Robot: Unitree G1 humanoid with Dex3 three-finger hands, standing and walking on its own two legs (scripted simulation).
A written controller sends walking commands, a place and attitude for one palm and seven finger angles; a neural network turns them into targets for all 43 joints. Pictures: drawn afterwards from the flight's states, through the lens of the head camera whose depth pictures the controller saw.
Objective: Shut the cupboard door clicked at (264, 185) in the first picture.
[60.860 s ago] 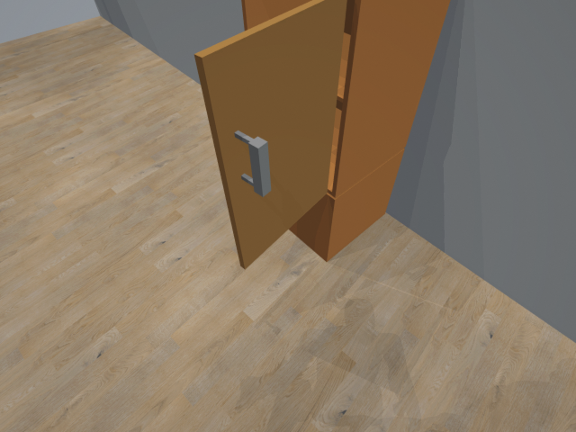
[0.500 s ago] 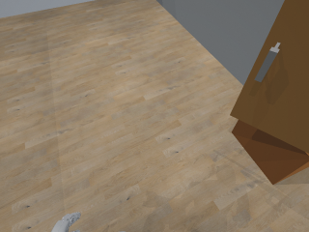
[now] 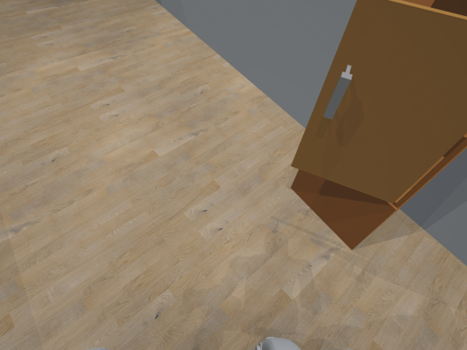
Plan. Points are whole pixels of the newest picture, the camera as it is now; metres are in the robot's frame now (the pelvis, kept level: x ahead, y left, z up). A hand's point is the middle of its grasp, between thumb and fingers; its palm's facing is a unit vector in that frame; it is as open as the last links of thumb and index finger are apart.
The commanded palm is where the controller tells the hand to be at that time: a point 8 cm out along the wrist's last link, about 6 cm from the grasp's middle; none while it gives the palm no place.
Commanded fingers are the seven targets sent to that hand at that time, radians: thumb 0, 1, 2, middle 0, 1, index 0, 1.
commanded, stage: turn to face it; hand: left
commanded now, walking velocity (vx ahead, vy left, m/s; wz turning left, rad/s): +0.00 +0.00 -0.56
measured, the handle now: (338, 92) +0.73 -0.22 +0.03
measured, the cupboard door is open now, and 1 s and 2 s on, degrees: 31 31 31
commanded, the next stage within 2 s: take the last steps up to it in 0.52 s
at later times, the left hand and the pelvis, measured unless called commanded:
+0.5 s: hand (168, 346) +0.14 +0.12 -0.15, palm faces -0.22 -0.94 -0.25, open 7.4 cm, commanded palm none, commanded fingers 0.00 0.90 0.90 -0.20 -0.30 -0.20 -0.30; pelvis +0.01 -0.04 +0.00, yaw -13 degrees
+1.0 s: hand (173, 311) +0.21 +0.13 -0.17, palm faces -0.39 -0.91 -0.16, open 7.4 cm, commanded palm none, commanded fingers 0.00 0.90 0.90 -0.20 -0.30 -0.20 -0.30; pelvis +0.07 -0.04 +0.01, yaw -23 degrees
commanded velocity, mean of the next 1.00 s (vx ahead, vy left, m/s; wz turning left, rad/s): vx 0.12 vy -0.06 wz -0.29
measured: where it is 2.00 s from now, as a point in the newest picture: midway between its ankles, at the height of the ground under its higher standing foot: (288, 344)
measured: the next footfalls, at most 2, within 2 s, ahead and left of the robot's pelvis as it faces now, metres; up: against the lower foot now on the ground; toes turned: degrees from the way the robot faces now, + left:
right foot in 0.28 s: +0.02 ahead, -0.15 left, +0.00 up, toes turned -13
left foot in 0.68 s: +0.09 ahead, +0.08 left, +0.00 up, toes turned -14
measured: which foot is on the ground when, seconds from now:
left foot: down 0.00-0.28, up 0.30-0.66, down 0.68-1.00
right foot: up 0.00-0.26, down 0.28-0.68, up 0.70-1.00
